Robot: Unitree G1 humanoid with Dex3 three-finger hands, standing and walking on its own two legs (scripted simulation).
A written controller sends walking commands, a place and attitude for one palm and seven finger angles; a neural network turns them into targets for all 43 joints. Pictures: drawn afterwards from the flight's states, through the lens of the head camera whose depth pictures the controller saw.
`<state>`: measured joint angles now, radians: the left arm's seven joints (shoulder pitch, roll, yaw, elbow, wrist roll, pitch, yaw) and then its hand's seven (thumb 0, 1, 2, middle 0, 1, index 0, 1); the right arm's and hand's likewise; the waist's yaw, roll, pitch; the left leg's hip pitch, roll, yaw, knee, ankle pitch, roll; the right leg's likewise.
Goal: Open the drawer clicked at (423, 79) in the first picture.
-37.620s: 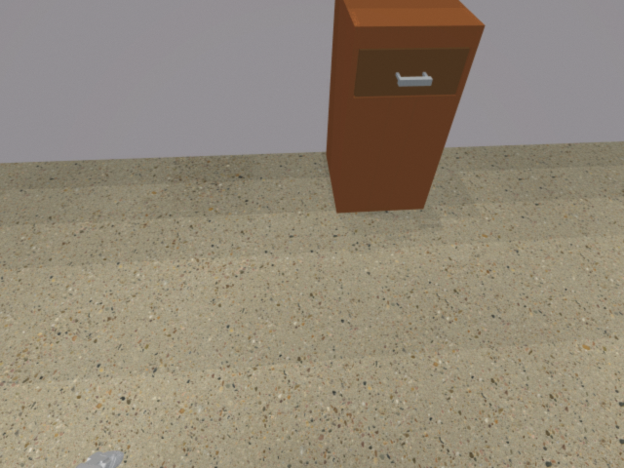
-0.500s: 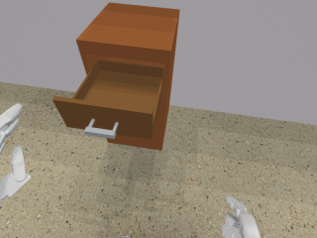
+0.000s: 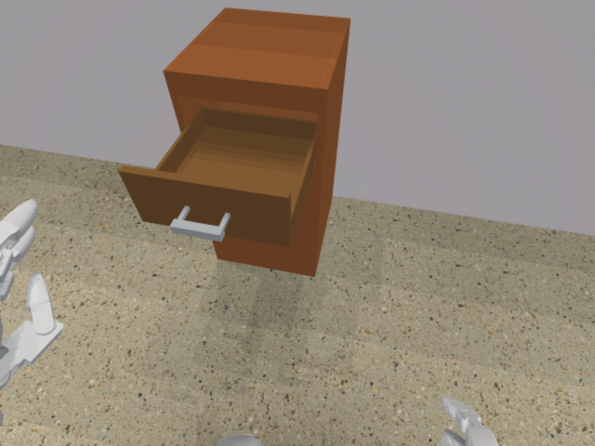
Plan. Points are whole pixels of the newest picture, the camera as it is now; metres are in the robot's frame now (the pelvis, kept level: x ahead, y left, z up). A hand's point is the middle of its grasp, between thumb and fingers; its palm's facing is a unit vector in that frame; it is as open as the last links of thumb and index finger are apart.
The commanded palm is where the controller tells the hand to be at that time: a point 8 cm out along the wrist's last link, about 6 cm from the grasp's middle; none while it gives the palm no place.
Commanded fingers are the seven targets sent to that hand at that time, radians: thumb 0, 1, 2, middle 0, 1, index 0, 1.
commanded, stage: stop stepping back and stand still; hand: left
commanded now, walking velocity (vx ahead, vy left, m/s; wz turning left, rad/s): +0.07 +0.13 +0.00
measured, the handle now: (201, 222) +0.55 +0.23 -0.10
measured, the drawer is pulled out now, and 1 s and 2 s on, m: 0.30 0.30 0.30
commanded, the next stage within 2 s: let the arm hang, fingers relaxed in 0.70 s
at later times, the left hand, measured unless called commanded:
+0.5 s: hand (66, 293) +0.23 +0.24 +0.16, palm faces +0.30 -0.83 -0.47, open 7.4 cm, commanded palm +0.17 +0.29 +0.19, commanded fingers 0.00 0.90 0.90 -0.20 -0.30 -0.20 -0.30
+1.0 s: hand (137, 425) +0.17 +0.25 -0.11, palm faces +0.02 -0.95 -0.30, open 7.4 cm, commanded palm none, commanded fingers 0.00 0.90 0.90 -0.20 -0.30 -0.20 -0.30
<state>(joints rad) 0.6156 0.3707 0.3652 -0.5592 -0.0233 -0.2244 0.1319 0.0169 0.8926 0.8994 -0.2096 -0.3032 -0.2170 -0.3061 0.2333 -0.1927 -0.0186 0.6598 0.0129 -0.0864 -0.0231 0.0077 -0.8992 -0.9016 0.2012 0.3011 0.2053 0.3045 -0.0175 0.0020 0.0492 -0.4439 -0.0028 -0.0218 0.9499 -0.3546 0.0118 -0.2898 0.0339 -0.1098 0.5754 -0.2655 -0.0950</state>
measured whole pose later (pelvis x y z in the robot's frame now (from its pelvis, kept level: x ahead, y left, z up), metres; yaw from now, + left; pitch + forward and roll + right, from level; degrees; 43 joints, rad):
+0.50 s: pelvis +0.04 +0.01 +0.01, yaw +0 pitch -1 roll +0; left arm 0.67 0.39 0.34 -0.62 -0.04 -0.19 0.16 0.02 0.89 0.90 -0.21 -0.30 -0.22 -0.31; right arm 0.17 -0.18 0.00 0.58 0.02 -0.08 -0.03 0.01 -0.90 -0.90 0.20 0.30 0.20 0.30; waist -0.01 -0.02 0.09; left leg -0.21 0.02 0.04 0.48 -0.26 0.00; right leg -0.20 0.03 -0.10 0.47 -0.26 -0.06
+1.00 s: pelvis +0.03 +0.04 +0.00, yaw +0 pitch -1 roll +1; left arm 0.26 0.24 0.05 0.59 0.03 0.05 0.01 0.01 0.91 0.90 -0.19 -0.30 -0.20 -0.30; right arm 0.14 -0.24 -0.01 0.81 -0.01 0.00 0.00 0.00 -0.90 -0.90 0.20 0.30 0.20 0.30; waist -0.02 0.01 0.05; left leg -0.26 -0.02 0.05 0.57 -0.30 0.03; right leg -0.27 -0.01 -0.09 0.59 -0.32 -0.04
